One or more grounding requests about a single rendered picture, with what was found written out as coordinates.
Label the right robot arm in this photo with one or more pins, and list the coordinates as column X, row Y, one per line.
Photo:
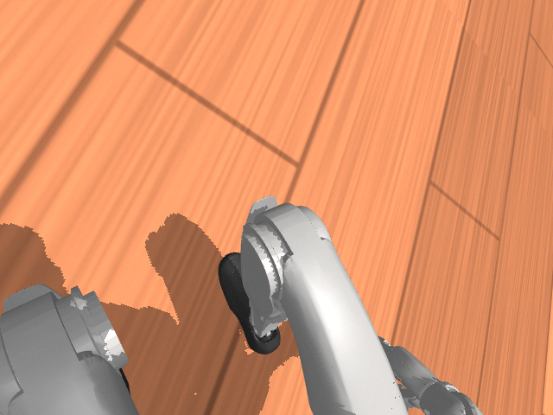
column 442, row 398

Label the right robot foot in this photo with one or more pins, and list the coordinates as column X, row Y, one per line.
column 231, row 283

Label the right robot hand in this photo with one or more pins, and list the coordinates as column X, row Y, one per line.
column 415, row 377

